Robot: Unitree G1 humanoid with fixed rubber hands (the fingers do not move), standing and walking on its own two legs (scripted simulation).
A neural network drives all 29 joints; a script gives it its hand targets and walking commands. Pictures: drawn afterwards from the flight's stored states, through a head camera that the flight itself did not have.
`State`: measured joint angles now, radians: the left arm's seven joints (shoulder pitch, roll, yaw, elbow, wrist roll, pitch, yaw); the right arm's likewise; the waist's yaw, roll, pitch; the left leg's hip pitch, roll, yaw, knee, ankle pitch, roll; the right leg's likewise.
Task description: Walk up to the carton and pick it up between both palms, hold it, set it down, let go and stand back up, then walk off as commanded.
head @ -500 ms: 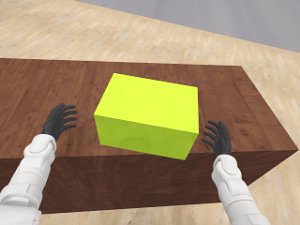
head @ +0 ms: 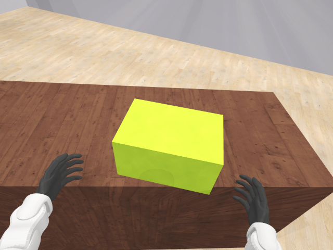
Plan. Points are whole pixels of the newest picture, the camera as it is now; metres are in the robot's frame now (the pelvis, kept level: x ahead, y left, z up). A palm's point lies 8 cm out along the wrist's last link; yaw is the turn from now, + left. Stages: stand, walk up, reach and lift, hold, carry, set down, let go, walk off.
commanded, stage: set down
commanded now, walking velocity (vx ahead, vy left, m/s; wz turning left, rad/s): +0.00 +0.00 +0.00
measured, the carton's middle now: (170, 144) +0.44 +0.02 -0.01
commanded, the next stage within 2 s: none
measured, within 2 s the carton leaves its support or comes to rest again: neither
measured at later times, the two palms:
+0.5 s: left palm (37, 217) +0.18 +0.29 +0.03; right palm (263, 234) +0.18 -0.18 +0.03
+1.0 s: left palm (57, 220) +0.18 +0.26 +0.00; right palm (267, 238) +0.19 -0.21 +0.00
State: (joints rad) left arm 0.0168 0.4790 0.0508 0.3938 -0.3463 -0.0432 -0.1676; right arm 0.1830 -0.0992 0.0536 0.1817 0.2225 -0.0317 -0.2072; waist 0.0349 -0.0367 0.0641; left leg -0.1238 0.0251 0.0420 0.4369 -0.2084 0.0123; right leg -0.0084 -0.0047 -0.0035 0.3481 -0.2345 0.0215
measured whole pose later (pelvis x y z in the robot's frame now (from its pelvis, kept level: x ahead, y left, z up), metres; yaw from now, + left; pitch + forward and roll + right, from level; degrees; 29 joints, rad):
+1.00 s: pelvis +0.01 -0.01 +0.00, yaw -2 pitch -6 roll +0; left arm 0.30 0.37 0.05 0.19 -0.24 0.03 -0.11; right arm 0.38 -0.14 0.02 0.09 0.14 0.04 -0.12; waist 0.07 -0.02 0.09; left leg -0.06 0.02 0.06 0.38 -0.21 0.00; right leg 0.02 -0.01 0.03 0.35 -0.26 0.01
